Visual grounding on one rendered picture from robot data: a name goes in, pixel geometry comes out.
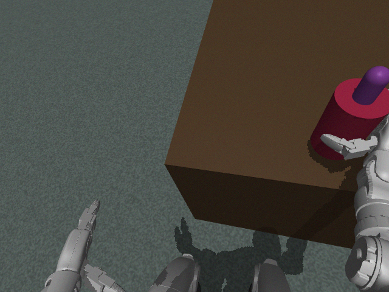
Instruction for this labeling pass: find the left robot arm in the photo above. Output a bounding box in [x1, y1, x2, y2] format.
[41, 270, 81, 292]

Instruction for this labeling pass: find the bottle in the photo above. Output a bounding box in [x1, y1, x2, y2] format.
[311, 66, 389, 160]

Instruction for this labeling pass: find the right robot arm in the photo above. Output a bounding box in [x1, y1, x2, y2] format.
[345, 150, 389, 292]

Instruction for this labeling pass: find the right robot hand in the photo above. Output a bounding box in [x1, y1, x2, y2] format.
[320, 89, 389, 160]

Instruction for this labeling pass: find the left robot hand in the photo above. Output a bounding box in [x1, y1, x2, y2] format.
[56, 199, 126, 292]

